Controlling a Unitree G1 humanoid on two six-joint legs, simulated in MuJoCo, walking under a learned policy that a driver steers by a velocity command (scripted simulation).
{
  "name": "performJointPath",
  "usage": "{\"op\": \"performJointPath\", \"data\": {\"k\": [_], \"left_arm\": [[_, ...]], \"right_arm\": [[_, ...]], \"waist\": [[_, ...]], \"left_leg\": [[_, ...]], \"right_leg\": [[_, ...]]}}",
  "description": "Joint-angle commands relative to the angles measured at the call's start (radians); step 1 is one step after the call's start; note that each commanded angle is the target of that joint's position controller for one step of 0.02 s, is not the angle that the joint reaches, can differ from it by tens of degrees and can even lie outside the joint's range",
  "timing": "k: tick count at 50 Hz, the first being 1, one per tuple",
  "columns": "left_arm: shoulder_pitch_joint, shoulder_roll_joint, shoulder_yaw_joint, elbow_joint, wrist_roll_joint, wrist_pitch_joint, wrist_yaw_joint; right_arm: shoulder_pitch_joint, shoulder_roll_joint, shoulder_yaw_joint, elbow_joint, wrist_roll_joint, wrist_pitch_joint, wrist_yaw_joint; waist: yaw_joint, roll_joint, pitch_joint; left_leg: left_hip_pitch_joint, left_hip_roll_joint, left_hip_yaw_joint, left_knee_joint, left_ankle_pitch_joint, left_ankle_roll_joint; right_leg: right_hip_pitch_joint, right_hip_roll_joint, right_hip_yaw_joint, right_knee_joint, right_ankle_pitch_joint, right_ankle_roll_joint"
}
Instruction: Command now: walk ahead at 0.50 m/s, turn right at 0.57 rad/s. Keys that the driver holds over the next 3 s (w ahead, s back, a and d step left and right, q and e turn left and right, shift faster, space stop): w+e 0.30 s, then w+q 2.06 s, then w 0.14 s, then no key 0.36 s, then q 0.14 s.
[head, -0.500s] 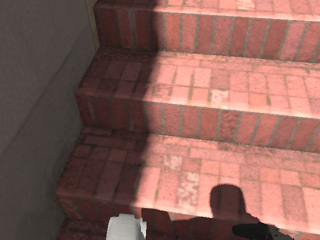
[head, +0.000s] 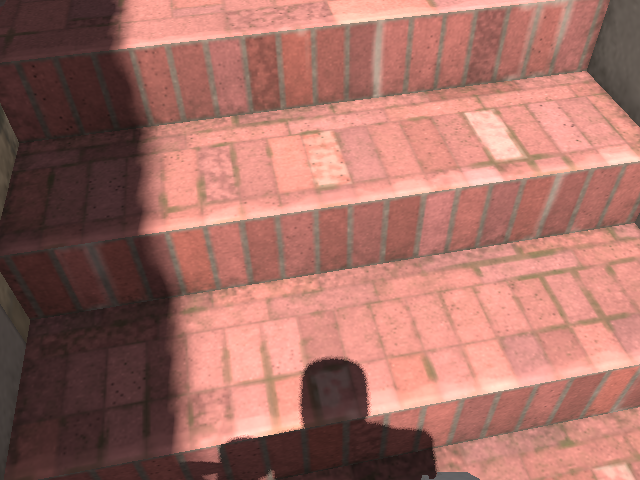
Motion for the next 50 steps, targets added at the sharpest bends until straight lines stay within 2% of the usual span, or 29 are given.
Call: {"op": "performJointPath", "data": {"k": [1, 4, 6, 8, 11, 13, 14, 15, 16, 18, 20, 22, 23, 24, 25, 26, 28, 31, 33, 36, 38, 39, 40, 41, 42, 43, 46, 47, 50], "left_arm": [[-0.134, -0.106, -0.074, -0.126, -0.016, 0.014, 0.011], [-0.324, -0.041, -0.091, -0.221, -0.013, 0.018, 0.013], [-0.442, -0.069, -0.105, -0.256, -0.008, 0.073, -0.027], [-0.343, -0.07, -0.096, -0.228, -0.008, 0.075, -0.062], [-0.133, -0.002, -0.066, -0.191, -0.013, 0.042, -0.04], [0.138, 0.119, -0.021, -0.131, -0.02, 0.05, 0.01], [0.351, 0.178, 0.004, -0.063, 0.044, 0.069, 0.036], [0.476, 0.259, 0.06, 0.018, 0.038, 0.046, 0.03], [0.437, 0.245, 0.07, 0.049, 0.032, 0.011, 0.029], [0.29, 0.08, 0.028, 0.092, 0.016, -0.035, 0.003], [0.127, -0.049, -0.024, 0.092, 0.065, -0.028, -0.03], [0.101, -0.048, -0.027, 0.102, 0.054, -0.047, -0.03], [0.156, -0.057, -0.027, 0.166, 0.002, -0.08, 0.027], [0.254, -0.026, -0.029, 0.224, 0.02, -0.107, 0.05], [0.251, -0.02, -0.025, 0.175, 0.101, -0.083, 0.006], [0.311, -0.008, -0.031, 0.196, 0.124, -0.06, -0.01], [0.366, -0.007, -0.052, 0.22, 0.168, -0.041, -0.03], [0.449, 0.001, -0.075, 0.234, 0.164, -0.056, -0.026], [0.407, 0.028, -0.086, 0.177, 0.123, -0.051, -0.042], [0.349, 0.263, -0.035, 0.153, 0.043, -0.09, -0.044], [0.351, 0.312, 0.008, 0.161, 0.009, -0.09, -0.048], [0.456, 0.236, 0.006, 0.164, 0.085, -0.077, -0.06], [0.508, 0.149, -0.014, 0.148, 0.138, -0.06, -0.085], [0.387, 0.112, -0.009, 0.141, 0.108, -0.028, -0.11], [0.253, 0.056, -0.016, 0.1, 0.045, -0.026, -0.097], [0.178, 0.029, -0.023, 0.088, 0.033, -0.045, -0.052], [0.11, -0.017, -0.06, 0.024, 0.079, -0.041, 0.014], [0.125, -0.013, -0.063, 0.025, 0.078, -0.034, 0.014], [0.082, 0.012, -0.076, 0.016, 0.047, -0.027, 0.005]], "right_arm": [[-0.076, 0.043, 0.038, -0.028, -0.055, -0.031, -0.003], [0.081, -0.02, 0.043, 0.004, -0.074, -0.025, 0.004], [0.086, -0.058, 0.035, -0.017, -0.017, -0.01, 0.042], [0.107, -0.141, 0.014, -0.037, 0.015, -0.036, 0.04], [0.09, -0.265, -0.048, -0.052, 0.003, -0.062, 0.03], [0.187, -0.167, -0.046, -0.098, -0.043, -0.083, 0.043], [0.158, -0.11, -0.052, -0.103, -0.045, -0.057, 0.088], [0.057, -0.089, -0.066, -0.139, 0.005, -0.029, 0.102], [0.006, -0.06, -0.068, -0.151, 0.009, -0.025, 0.09], [-0.067, -0.025, -0.059, -0.186, 0.007, -0.042, 0.042], [-0.077, -0.009, -0.041, -0.202, 0.041, -0.015, 0.014], [-0.094, -0.019, -0.045, -0.213, 0.049, 0.015, 0.025], [-0.202, 0.015, -0.036, -0.341, 0.071, 0.019, -0.069], [-0.25, 0.033, -0.028, -0.329, 0.088, 0.03, -0.114], [-0.201, -0.006, -0.012, -0.294, 0.059, 0.038, -0.011], [-0.201, -0.018, -0.012, -0.304, 0.044, 0.036, 0.021], [-0.305, -0.01, 0.006, -0.39, 0.046, 0.033, 0.015], [-0.495, -0.046, 0.013, -0.491, 0.078, 0.067, 0.004], [-0.577, -0.033, 0.026, -0.523, 0.074, 0.089, 0.013], [-0.482, -0.045, 0.016, -0.55, 0.057, 0.118, 0.033], [-0.425, -0.117, -0.014, -0.543, 0.055, 0.101, 0.033], [-0.23, -0.217, -0.054, -0.461, 0.056, 0.085, 0.012], [-0.018, -0.256, -0.071, -0.375, 0.048, 0.081, -0.001], [0.245, -0.249, -0.068, -0.29, 0.006, 0.083, -0.023], [0.254, -0.239, -0.079, -0.257, 0.008, 0.044, -0.028], [0.169, -0.191, -0.069, -0.232, 0.026, 0.012, -0.035], [-0.167, -0.024, -0.025, -0.184, 0.051, 0.005, -0.022], [-0.221, -0.003, -0.016, -0.178, 0.061, 0.006, -0.024], [-0.154, -0.055, -0.025, -0.134, 0.014, -0.015, -0.018]], "waist": [[0.035, 0.084, 0.106], [-0.037, 0.05, 0.046], [-0.029, 0.123, 0.064], [0.035, 0.186, 0.058], [0.138, 0.296, -0.007], [0.175, 0.084, -0.285], [0.213, -0.039, -0.319], [0.238, -0.059, -0.247], [0.198, -0.071, -0.133], [0.091, 0.013, 0.032], [-0.027, 0.101, 0.025], [-0.069, 0.067, 0.06], [-0.076, 0.065, 0.098], [-0.031, 0.039, 0.147], [-0.026, -0.079, 0.109], [-0.013, -0.033, 0.134], [-0.012, 0.083, 0.141], [0.029, 0.009, 0.137], [0.034, -0.028, 0.13], [-0.081, -0.107, 0.009], [-0.082, -0.158, -0.015], [-0.027, -0.065, -0.147], [-0.069, 0.121, -0.362], [-0.181, 0.241, -0.355], [-0.191, 0.262, -0.144], [-0.144, 0.242, 0.0], [0.064, 0.097, 0.004], [0.087, 0.077, 0.002], [0.068, 0.053, 0.041]], "left_leg": [[0.13, 0.285, -0.227, -0.365, 0.136, 0.205], [0.196, 0.263, -0.168, -0.46, 0.033, 0.186], [-0.054, 0.261, -0.041, -0.594, 0.204, 0.202], [0.102, 0.289, 0.032, -0.455, 0.967, 0.232], [0.364, 0.342, 0.015, -0.223, 1.722, 0.193], [-0.181, 0.206, -0.096, 0.241, 1.122, 0.076], [-0.378, 0.073, -0.216, 0.542, 0.281, 0.034], [-0.475, -0.017, -0.423, 1.06, 0.317, 0.027], [-0.615, -0.032, -0.505, 1.35, 0.342, 0.04], [-0.777, -0.053, -0.524, 1.585, 0.355, 0.1], [-0.836, -0.028, -0.527, 1.564, 0.444, 0.147], [-0.875, -0.006, -0.48, 1.568, 0.341, 0.153], [-0.716, -0.005, -0.421, 1.374, 0.202, 0.089], [-0.776, -0.041, -0.329, 1.566, 0.132, 0.068], [-0.989, -0.046, -0.382, 1.81, 0.183, 0.146], [-1.163, -0.081, -0.418, 1.968, 0.125, 0.18], [-1.289, -0.043, -0.46, 1.79, 0.239, 0.234], [-1.221, 0.077, -0.296, 1.455, 0.391, 0.184], [-0.82, 0.065, -0.19, 1.265, 0.314, 0.162], [-0.498, -0.069, -0.075, 0.925, 0.084, 0.074], [-0.509, -0.178, 0.011, 0.506, -0.111, 0.081], [-0.177, -0.169, -0.178, 0.588, 0.309, 0.181], [0.227, -0.061, -0.58, 0.392, 0.365, 0.328], [0.352, 0.098, -1.048, 0.014, 0.081, 0.39], [0.215, 0.137, -1.111, -0.064, -0.225, 0.317], [0.042, 0.123, -1.053, -0.027, -0.276, 0.303], [-0.214, 0.045, -0.818, -0.047, -0.093, 0.268], [-0.223, 0.031, -0.738, -0.057, -0.026, 0.252], [-0.233, 0.0, -0.561, -0.095, 0.14, 0.22]], "right_leg": [[-0.321, -0.032, 0.036, 0.19, -0.17, -0.076], [-0.255, -0.086, -0.083, -0.241, 0.064, -0.079], [0.157, -0.053, -0.194, -0.389, -0.084, -0.015], [0.282, 0.048, -0.3, -0.421, -0.155, 0.048], [0.573, 0.155, -0.296, -0.822, -0.109, 0.047], [1.274, 0.107, 0.134, -0.941, 0.273, -0.058], [1.395, -0.021, 0.518, -1.302, 0.294, -0.128], [1.249, -0.114, 0.725, -1.46, 0.129, -0.111], [1.118, -0.132, 0.693, -1.478, 0.051, -0.07], [0.922, -0.128, 0.584, -1.448, 0.027, -0.043], [0.795, -0.121, 0.405, -1.5, 0.056, 0.004], [0.744, -0.106, 0.226, -1.563, 0.049, 0.03], [0.715, -0.102, 0.088, -1.64, 0.004, 0.117], [0.686, -0.113, 0.09, -1.67, 0.067, 0.076], [0.813, -0.086, 0.097, -1.604, 0.137, 0.036], [0.923, -0.119, 0.102, -1.609, 0.168, 0.02], [1.014, -0.138, 0.059, -1.617, 0.131, 0.065], [0.974, -0.144, -0.038, -1.776, 0.049, 0.065], [0.749, -0.154, -0.116, -1.931, 0.244, 0.032], [0.945, -0.225, -0.172, -1.763, 1.412, -0.011], [1.296, -0.233, -0.19, -1.559, 1.705, -0.012], [1.106, -0.174, -0.212, -1.28, 1.724, 0.047], [0.753, -0.099, -0.104, -1.011, 1.178, 0.096], [0.5, 0.098, 0.021, -0.691, 0.222, 0.159], [0.273, 0.115, 0.142, -0.372, 0.241, 0.147], [0.17, 0.092, 0.154, -0.219, 0.269, 0.145], [0.161, 0.081, 0.141, -0.034, 0.275, 0.076], [0.11, 0.075, 0.122, 0.001, 0.23, 0.069], [0.017, 0.023, -0.013, -0.026, 0.203, 0.12]]}}
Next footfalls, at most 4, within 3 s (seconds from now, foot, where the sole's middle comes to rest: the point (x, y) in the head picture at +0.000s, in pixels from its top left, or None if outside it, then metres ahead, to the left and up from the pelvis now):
0.22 right None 0.31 -0.15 -0.59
0.76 left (315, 363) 0.61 0.03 -0.42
1.26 right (406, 153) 0.96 -0.15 -0.25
1.88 left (218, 15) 1.19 0.20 -0.07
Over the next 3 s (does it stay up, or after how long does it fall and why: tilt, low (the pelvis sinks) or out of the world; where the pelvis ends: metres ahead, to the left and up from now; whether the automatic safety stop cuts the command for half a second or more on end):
stays up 1.46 0.33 0.70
